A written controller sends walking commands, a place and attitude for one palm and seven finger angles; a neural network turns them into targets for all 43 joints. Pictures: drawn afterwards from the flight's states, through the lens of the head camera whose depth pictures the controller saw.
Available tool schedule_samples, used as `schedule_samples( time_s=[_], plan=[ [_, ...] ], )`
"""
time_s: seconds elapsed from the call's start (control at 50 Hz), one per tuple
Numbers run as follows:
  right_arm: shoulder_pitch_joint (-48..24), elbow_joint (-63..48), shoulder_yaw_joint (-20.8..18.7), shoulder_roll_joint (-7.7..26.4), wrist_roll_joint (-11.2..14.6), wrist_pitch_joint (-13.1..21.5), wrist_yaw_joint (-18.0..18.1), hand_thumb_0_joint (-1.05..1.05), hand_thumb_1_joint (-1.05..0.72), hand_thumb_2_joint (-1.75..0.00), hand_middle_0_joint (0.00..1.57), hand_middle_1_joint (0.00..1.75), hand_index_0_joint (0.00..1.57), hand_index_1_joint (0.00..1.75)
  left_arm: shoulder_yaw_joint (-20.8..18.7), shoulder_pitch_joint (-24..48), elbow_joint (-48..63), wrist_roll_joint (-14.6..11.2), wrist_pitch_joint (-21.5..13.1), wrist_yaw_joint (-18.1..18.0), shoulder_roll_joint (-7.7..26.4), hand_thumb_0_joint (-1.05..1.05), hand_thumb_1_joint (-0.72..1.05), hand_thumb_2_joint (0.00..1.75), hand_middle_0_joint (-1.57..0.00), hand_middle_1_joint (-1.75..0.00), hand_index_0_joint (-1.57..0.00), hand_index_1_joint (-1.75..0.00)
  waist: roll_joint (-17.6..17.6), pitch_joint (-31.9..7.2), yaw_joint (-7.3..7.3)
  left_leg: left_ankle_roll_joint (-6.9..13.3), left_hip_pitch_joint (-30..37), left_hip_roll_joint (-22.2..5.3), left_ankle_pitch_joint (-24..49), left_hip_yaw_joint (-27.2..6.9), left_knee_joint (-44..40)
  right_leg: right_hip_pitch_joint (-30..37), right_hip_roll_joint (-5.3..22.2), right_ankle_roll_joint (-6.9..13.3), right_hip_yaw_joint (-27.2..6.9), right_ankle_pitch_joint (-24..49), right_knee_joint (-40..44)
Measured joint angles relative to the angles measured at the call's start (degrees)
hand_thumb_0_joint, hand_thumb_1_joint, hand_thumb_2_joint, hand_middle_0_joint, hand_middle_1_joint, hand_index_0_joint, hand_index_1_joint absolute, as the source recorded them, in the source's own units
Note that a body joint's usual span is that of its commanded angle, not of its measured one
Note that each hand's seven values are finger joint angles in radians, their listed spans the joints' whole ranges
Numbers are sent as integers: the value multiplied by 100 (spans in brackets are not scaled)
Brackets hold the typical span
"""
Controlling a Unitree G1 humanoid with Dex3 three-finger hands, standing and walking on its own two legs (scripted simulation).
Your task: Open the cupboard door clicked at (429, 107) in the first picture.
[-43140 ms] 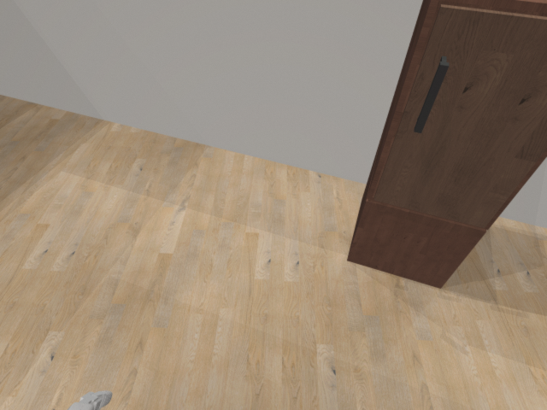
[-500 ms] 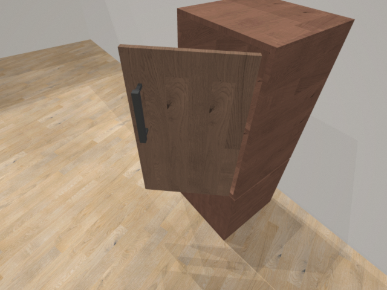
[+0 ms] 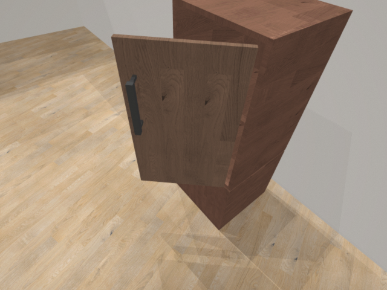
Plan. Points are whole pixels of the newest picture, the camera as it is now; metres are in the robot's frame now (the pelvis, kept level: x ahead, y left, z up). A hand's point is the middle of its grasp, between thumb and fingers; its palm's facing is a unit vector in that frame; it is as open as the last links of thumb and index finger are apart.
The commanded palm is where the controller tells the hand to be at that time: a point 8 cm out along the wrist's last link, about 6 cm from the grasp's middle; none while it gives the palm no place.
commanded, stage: look again from close up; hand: left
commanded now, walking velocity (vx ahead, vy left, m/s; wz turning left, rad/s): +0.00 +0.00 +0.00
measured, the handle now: (136, 106) +0.57 +0.20 +0.06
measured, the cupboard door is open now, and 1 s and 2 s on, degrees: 46 46 46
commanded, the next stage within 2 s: raise the hand with hooked fingers in 0.30 s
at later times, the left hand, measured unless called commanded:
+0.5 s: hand out of the picture +0.06 +0.20 -0.14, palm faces +0.20 -0.95 -0.25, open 7.2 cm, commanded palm +0.11 +0.22 -0.06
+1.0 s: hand (93, 267) +0.17 +0.20 -0.01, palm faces +0.19 -0.98 -0.10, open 9.6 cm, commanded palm +0.16 +0.25 -0.02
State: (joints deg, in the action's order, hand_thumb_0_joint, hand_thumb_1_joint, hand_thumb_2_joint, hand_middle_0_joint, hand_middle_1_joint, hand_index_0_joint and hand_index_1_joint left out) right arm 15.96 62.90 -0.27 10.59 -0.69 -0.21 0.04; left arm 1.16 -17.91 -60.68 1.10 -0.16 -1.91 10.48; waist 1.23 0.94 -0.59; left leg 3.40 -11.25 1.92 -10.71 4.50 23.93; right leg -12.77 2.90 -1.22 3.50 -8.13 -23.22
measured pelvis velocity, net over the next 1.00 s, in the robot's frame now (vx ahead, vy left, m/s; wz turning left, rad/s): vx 0.03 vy -0.04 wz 0.10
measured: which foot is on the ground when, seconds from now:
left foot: down 0.00-1.00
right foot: down 0.00-1.00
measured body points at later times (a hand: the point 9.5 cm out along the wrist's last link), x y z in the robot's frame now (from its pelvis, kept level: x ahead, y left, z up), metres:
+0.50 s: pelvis +0.01 +0.00 -0.01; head +0.01 +0.01 +0.44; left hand +0.05 +0.25 -0.12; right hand +0.03 -0.22 -0.15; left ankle +0.03 +0.08 -0.74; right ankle +0.05 -0.13 -0.74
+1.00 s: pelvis +0.03 -0.04 -0.08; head +0.07 -0.01 +0.37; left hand +0.15 +0.25 -0.01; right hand +0.29 -0.24 -0.11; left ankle +0.03 +0.08 -0.74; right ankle +0.05 -0.13 -0.74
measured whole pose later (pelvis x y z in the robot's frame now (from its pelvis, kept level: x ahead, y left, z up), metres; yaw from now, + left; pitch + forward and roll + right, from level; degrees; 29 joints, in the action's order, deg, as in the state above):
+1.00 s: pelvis +0.03 -0.04 -0.08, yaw +6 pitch +11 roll -3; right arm 9.0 28.0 -1.8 15.6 1.1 14.3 1.4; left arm -13.8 -32.4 4.2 -18.5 -31.5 18.9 15.1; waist -0.3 -6.7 3.4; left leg 0.3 -44.9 -0.1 -30.9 -4.2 64.5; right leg -42.4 -0.8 2.7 7.9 -29.0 -60.0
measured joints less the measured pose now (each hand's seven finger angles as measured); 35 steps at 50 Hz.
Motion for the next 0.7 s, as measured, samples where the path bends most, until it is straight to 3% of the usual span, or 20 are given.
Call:
schedule_samples(
  time_s=[0.24, 0.42, 0.44, 0.46, 0.52, 0.58, 0.64, 0.7],
  plan=[
    [79, 129, 1, -340, 16, -10, 23, 0, -90, -90, 20, 30, 20, 30, -23, -142, -110, 14, -2, -44, -271, 0, 91, 90, -20, -30, -20, -30, -5, 38, 24, 16, -62, 9, -28, 12, 28, -56, 9, -20, -13, -11, -9],
    [108, 125, -6, -378, 18, 9, 62, 0, -91, -90, 20, 30, 20, 30, -37, -232, -178, 31, -29, -98, -343, 0, 91, 90, -20, -30, -20, -30, -18, 68, 60, 29, -109, 6, -102, 25, 123, -85, 11, -42, -27, -60, -60],
    [205, -142, 70, -330, 51, 46, 105, 1, -91, -90, 20, 30, 20, 30, -38, -519, 741, -242, 349, -97, -333, 0, 90, 90, -20, -30, -20, -30, -22, 118, 29, 29, -143, 7, -157, 14, 235, -113, 20, -37, -16, -107, -167],
    [364, -402, 157, -270, 116, 296, 203, 1, -92, -90, 20, 30, 20, 30, -58, -869, 1813, -355, 584, -244, -256, 2, 92, 90, -20, -30, -21, -30, 3, 119, 44, 32, -136, 31, -201, 24, 287, -175, 30, 36, -50, -256, -356],
    [692, -919, 172, -53, 324, 1125, 333, 2, -93, -90, 20, 30, 20, 30, -165, -1374, 3878, -730, 305, -717, 110, 5, 95, 89, -21, -32, -21, -31, -3, -213, -39, 4, -287, 156, -301, -59, 436, -439, 47, 210, -182, -769, -872],
    [621, -1424, 91, 286, 389, 1601, 387, 2, -92, -90, 20, 30, 20, 30, -172, -1133, 5147, -969, -138, -720, 155, 5, 92, 87, -20, -34, -21, -33, -265, -398, -189, 37, -554, 216, -480, -245, 876, -537, 14, 121, -185, -719, -1074],
    [250, -1900, -25, 513, 271, 1797, 297, 2, -92, -90, 20, 30, 20, 30, -220, -550, 5512, -1038, -1054, -320, 9, 4, 85, 85, -20, -37, -20, -36, -397, -642, -271, -7, -1095, 185, -743, -282, 1463, -1025, -17, 52, -172, -1000, -1574],
    [-153, -2450, -159, 457, 190, 1754, 97, 1, -91, -90, 20, 30, 20, 30, -389, -228, 5468, -1241, -2069, 622, -126, 2, 78, 83, -20, -41, -21, -40, -146, -806, -233, -48, -1702, 95, -1026, -175, 2098, -1700, -98, 103, -275, -1174, -2239]
  ],
)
